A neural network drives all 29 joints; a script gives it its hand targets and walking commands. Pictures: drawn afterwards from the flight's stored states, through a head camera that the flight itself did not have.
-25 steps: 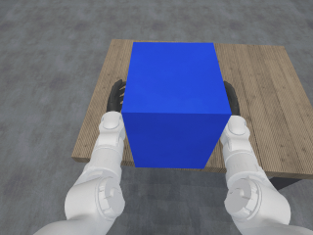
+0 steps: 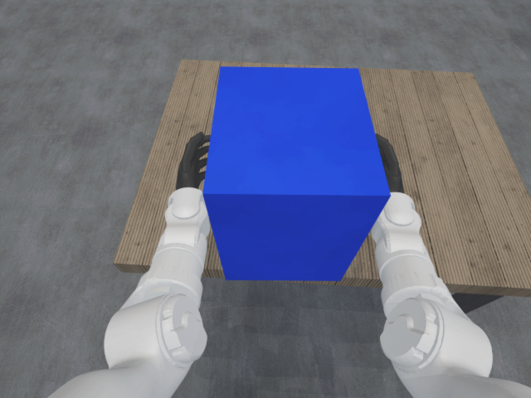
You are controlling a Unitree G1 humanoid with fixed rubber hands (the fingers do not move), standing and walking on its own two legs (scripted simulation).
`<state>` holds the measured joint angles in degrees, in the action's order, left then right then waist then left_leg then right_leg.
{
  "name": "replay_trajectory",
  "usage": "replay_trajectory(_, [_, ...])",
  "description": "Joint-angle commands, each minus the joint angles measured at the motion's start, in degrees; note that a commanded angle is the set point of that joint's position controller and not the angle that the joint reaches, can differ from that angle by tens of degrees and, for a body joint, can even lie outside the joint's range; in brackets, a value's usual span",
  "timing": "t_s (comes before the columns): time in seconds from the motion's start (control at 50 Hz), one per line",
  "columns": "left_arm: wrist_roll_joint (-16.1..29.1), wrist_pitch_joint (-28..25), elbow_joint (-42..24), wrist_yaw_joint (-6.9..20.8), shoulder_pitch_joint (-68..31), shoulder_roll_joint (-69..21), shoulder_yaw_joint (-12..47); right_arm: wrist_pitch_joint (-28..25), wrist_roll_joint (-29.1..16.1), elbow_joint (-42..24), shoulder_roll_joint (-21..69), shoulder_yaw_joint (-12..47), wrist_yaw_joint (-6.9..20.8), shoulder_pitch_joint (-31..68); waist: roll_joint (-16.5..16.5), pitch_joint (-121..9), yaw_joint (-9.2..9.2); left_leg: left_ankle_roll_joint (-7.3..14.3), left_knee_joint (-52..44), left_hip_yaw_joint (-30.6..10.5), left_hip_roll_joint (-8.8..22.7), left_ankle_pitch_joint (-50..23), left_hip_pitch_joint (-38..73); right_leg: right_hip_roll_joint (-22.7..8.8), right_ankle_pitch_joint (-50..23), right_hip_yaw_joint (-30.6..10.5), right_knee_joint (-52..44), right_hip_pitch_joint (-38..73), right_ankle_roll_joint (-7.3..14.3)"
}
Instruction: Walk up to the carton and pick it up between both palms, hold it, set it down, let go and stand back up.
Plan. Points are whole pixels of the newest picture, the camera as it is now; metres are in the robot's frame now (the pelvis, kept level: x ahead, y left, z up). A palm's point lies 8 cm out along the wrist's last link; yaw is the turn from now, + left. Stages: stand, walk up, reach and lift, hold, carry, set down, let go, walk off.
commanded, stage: set down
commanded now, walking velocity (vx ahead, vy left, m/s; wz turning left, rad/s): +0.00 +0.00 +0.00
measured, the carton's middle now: (285, 183) +0.46 +0.01 +0.02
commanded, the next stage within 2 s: none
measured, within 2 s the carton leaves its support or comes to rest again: neither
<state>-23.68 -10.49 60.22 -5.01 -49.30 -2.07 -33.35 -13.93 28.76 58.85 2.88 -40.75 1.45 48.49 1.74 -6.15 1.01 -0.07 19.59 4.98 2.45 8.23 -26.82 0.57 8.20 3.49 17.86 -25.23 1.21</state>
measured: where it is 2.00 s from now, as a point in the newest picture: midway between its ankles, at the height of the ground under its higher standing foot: outside the picture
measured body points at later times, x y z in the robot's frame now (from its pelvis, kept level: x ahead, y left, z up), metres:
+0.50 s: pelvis +0.00 +0.00 -0.01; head +0.08 +0.02 +0.43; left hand +0.46 +0.17 +0.04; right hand +0.46 -0.15 +0.04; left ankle +0.00 +0.12 -0.74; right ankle -0.01 -0.10 -0.74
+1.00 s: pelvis -0.03 -0.01 -0.04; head +0.09 +0.00 +0.39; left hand +0.45 +0.21 +0.01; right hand +0.47 -0.20 +0.03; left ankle -0.01 +0.12 -0.74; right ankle -0.01 -0.10 -0.74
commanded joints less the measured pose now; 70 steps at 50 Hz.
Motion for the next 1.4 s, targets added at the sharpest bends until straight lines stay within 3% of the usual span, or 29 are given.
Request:
replay_trajectory(0.0, [-2.9, -2.1, -3.7, 3.3, -28.9, -16.2, 7.1, -1.8, 4.1, -1.6, 17.6, 8.3, 4.9, 25.0, -0.6, -32.8, -0.18, -0.5, 0.6, 2.9, -1.2, -17.6, 14.4, -0.2, -19.1, 1.4, 2.0, 18.7, -3.2])
replay_trajectory(0.06, [-3.8, -1.9, -4.3, 3.5, -28.0, -15.8, 7.1, -1.8, 4.7, -2.1, 17.4, 7.8, 5.5, 24.3, -1.4, -32.3, 0.20, -0.6, 1.0, 2.9, -1.3, -20.2, 15.8, -0.2, -18.5, 1.6, 1.6, 16.8, -2.9])
replay_trajectory(0.1, [-2.3, -2.1, -4.6, 1.9, -25.7, -8.5, 7.2, -2.5, 2.0, -2.5, 7.8, 7.8, 4.6, 22.8, -2.8, -36.0, 0.39, -1.7, 3.0, 2.8, -1.1, -26.2, 18.2, 0.7, -21.5, 1.5, 2.5, 16.2, -2.4])
replay_trajectory(0.12, [-1.1, -2.3, -4.8, 0.6, -25.7, -5.0, 7.2, -2.4, 0.1, -2.3, 3.7, 8.3, 3.7, 23.3, -2.7, -36.6, 0.48, -2.0, 3.3, 2.6, -0.8, -26.4, 18.7, 1.0, -20.0, 1.6, 2.1, 14.8, -2.4])
replay_trajectory(0.16, [0.9, -2.4, -3.9, 0.5, -28.5, -8.9, 9.5, -1.4, -1.4, -1.0, 9.7, 10.8, 3.2, 25.3, -0.3, -32.2, 0.02, -0.8, 2.0, 2.2, -1.0, -18.7, 14.9, 0.7, -14.6, 1.4, 1.0, 14.0, -2.4])
replay_trajectory(0.18, [1.1, -2.3, -3.9, 0.7, -28.9, -8.4, 9.5, -0.8, -0.8, -0.3, 8.8, 9.7, 3.1, 24.7, -1.2, -32.1, -0.79, -0.8, 1.5, 2.4, -1.1, -16.4, 13.9, 0.4, -12.9, 1.2, 0.9, 13.8, -2.3])
replay_trajectory(0.22, [1.0, -2.7, -3.9, -0.1, -28.1, -3.9, 8.7, -1.0, -1.0, -1.8, 4.3, 9.4, 2.9, 24.1, -1.6, -35.6, 0.63, -0.7, 2.3, 2.4, -0.7, -19.1, 15.1, 0.8, -14.5, 1.0, 1.8, 12.7, -2.2])
replay_trajectory(0.26, [2.9, -3.3, -3.6, -0.9, -28.5, -3.6, 10.9, -1.3, -3.5, -1.5, 3.6, 11.5, 2.0, 24.8, -2.8, -37.3, 0.45, -1.4, 4.3, 2.3, -0.8, -22.9, 16.2, 0.8, -16.8, 0.9, 1.8, 11.9, -2.0])
replay_trajectory(0.3, [5.2, -3.5, -0.8, -1.7, -28.0, 2.8, 11.3, -1.0, -6.9, 0.4, -2.5, 13.3, 0.6, 24.9, -2.2, -37.9, 1.22, -1.6, 4.6, 2.4, -1.0, -21.4, 13.1, 1.0, -17.4, 0.2, 2.7, 13.3, -1.8])
replay_trajectory(0.32, [8.2, -4.1, -0.6, -2.4, -29.4, 4.4, 13.8, -0.8, -10.1, 1.2, -4.9, 15.3, -0.3, 25.9, -3.0, -40.0, 0.39, -1.9, 5.3, 1.9, -0.6, -20.8, 11.9, 1.1, -17.6, -0.1, 3.2, 12.7, -1.4])
replay_trajectory(0.34, [10.9, -4.6, 0.6, -3.5, -30.8, 7.8, 14.9, -1.0, -13.4, 1.0, -8.6, 17.5, -1.2, 27.8, -3.4, -42.5, 1.48, -2.1, 6.5, 2.0, -0.7, -22.2, 10.5, 1.2, -19.6, -0.5, 4.8, 12.4, -1.3])
replay_trajectory(0.42, [22.6, -6.2, 6.8, -5.5, -37.5, 11.7, 23.6, -0.6, -25.1, 5.5, -15.3, 25.5, -3.6, 34.6, -4.9, -49.2, 0.28, -4.1, 13.2, -0.5, -0.1, -27.4, 14.0, 2.2, -20.1, 0.4, 7.8, 2.2, -1.0])
replay_trajectory(0.48, [27.5, -7.6, 11.7, -5.3, -39.6, 15.7, 26.5, -1.4, -31.3, 9.1, -20.1, 30.1, -5.0, 36.9, -5.7, -54.0, 0.44, -4.8, 18.5, -2.3, 0.6, -35.0, 18.7, 2.7, -21.2, 1.2, 9.4, -5.5, -1.1])
replay_trajectory(0.56, [30.5, -8.9, 15.3, -3.5, -39.3, 18.1, 28.8, -3.4, -35.2, 12.3, -25.5, 32.7, -5.5, 38.1, -4.8, -55.0, 0.01, -5.8, 20.6, -2.6, 0.5, -37.7, 17.4, 3.1, -25.8, 1.6, 11.0, -5.8, -1.7])
replay_trajectory(0.6, [30.6, -9.1, 15.0, -2.8, -38.9, 19.8, 28.1, -3.9, -37.0, 12.9, -27.5, 34.2, -5.2, 38.1, -4.4, -55.1, 1.04, -5.9, 20.1, -2.2, 0.2, -37.3, 16.2, 3.0, -28.4, 1.4, 11.4, -4.8, -2.0])
replay_trajectory(0.64, [32.2, -8.8, 18.3, -1.5, -39.0, 21.4, 29.3, -3.2, -39.4, 14.0, -28.0, 36.9, -4.6, 39.0, -0.7, -54.0, 0.93, -5.0, 18.0, -1.8, -0.4, -29.9, 8.9, 2.3, -29.9, 0.2, 12.7, 2.4, -2.6])
replay_trajectory(0.68, [34.7, -9.6, 17.4, -0.8, -40.3, 22.6, 31.1, -3.1, -41.8, 13.0, -28.8, 38.8, -4.2, 39.8, -0.1, -54.2, 0.69, -4.1, 16.6, -1.9, -0.7, -26.5, 4.3, 1.7, -31.9, -0.5, 14.4, 4.5, -3.4])
replay_trajectory(0.72, [36.8, -10.0, 16.9, -0.2, -41.9, 23.9, 33.3, -2.7, -44.0, 11.8, -30.0, 40.4, -3.5, 41.5, 0.7, -55.2, 0.87, -3.9, 16.0, -1.5, -0.8, -23.3, 2.3, 1.8, -29.8, -0.8, 14.5, 5.4, -3.5])
replay_trajectory(0.74, [36.4, -9.0, 23.6, -0.3, -36.9, 21.8, 32.2, -1.7, -47.6, 17.5, -24.8, 46.1, -2.0, 39.6, 2.6, -43.1, 3.67, -2.5, 14.9, -1.8, -0.4, -17.2, -2.7, 0.5, -19.8, -1.6, 15.0, 4.4, -2.7])
replay_trajectory(0.76, [38.1, -9.6, 20.8, -0.1, -39.2, 22.4, 34.3, -2.2, -49.0, 15.4, -26.8, 44.9, -1.6, 39.7, 1.8, -45.9, 2.93, -2.1, 13.2, -1.2, -0.9, -12.8, -7.8, 0.0, -15.6, -1.9, 14.6, 3.8, -3.1])
replay_trajectory(0.88, [43.6, -11.4, 17.8, 1.1, -45.0, 26.6, 38.9, -2.7, -50.4, 12.7, -31.0, 45.7, -0.5, 42.7, 0.2, -56.0, 2.02, -2.5, 16.3, -0.5, -1.1, -12.9, -8.3, 0.4, -19.1, -1.4, 18.3, 2.5, -3.4])
replay_trajectory(0.98, [44.7, -10.5, 11.5, 1.4, -47.1, 28.4, 39.1, -2.8, -51.5, 8.9, -33.8, 45.0, -0.5, 44.4, -1.3, -65.6, 2.07, -3.3, 18.7, -0.2, -1.5, -16.6, -7.5, 1.1, -25.1, -1.2, 20.2, 4.2, -3.8])
replay_trajectory(1.06, [43.6, -6.6, 5.2, 1.3, -46.6, 28.2, 37.4, -0.8, -51.8, 4.8, -35.4, 44.2, -0.8, 45.7, -1.0, -70.0, 2.13, -3.4, 19.8, -0.7, -1.6, -20.1, -4.5, 1.9, -29.5, -1.2, 20.0, 6.1, -3.8])
replay_trajectory(1.2, [39.2, 1.9, 0.2, 0.5, -44.0, 29.1, 32.8, 4.0, -51.4, 1.7, -37.5, 43.2, -1.7, 45.9, 1.2, -65.2, 2.20, -3.1, 16.5, -1.8, -1.6, -21.2, -0.4, 2.1, -32.0, -1.4, 17.1, 10.3, -4.5])
replay_trajectory(1.38, [38.8, 7.0, 2.5, -0.2, -44.7, 29.3, 32.9, 8.9, -53.8, 7.1, -36.6, 45.7, -1.0, 46.6, 1.0, -52.1, 3.00, -2.7, 11.2, -2.4, -1.2, -18.9, 4.0, 1.9, -27.0, -1.2, 12.5, 10.6, -4.2])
